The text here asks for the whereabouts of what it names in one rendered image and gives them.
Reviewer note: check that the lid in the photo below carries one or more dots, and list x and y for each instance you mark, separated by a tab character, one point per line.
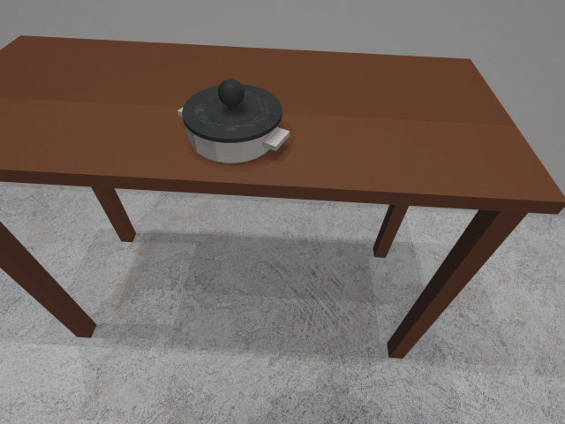
206	116

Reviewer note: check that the pot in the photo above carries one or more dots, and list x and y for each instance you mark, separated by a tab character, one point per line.
237	152

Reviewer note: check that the knob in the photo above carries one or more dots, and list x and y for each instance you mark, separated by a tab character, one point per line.
231	92

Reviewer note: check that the table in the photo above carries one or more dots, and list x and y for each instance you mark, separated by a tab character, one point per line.
368	128

